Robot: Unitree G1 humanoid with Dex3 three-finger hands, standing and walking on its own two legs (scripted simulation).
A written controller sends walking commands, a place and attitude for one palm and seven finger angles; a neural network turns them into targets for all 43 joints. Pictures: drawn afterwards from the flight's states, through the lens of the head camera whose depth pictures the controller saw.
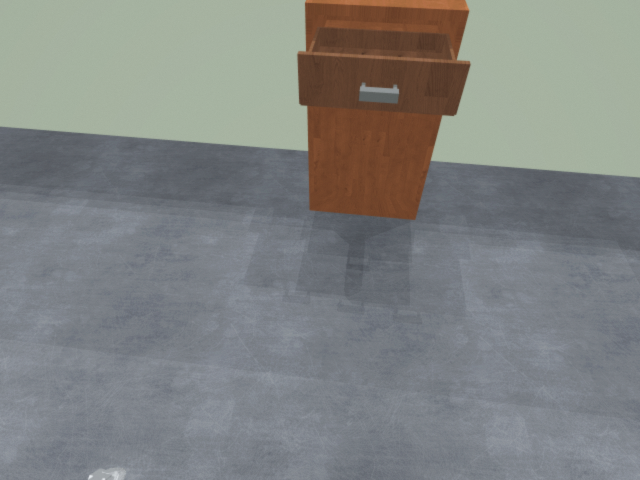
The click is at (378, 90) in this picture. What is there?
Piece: drawer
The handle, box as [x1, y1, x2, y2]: [359, 83, 398, 103]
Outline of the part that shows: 360,86 359,100 397,103 398,89 396,88 396,85 393,85 392,88 365,87 365,83 362,83 362,85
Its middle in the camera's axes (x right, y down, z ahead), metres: +0.15 -0.39 +1.02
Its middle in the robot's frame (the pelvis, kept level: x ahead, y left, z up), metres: +1.04 -0.10 -0.01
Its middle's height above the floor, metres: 0.77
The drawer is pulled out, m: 0.29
